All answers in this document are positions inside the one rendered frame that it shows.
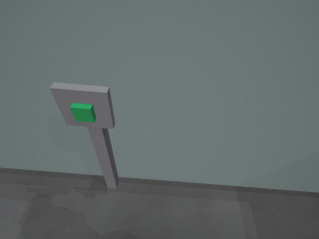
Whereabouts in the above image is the button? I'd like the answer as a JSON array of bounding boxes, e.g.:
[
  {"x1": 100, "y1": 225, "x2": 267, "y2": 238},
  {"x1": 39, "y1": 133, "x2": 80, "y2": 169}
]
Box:
[{"x1": 70, "y1": 103, "x2": 96, "y2": 122}]

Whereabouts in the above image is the panel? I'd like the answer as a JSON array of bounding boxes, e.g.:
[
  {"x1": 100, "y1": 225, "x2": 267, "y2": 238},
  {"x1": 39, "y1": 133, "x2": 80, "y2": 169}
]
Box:
[{"x1": 50, "y1": 82, "x2": 119, "y2": 189}]

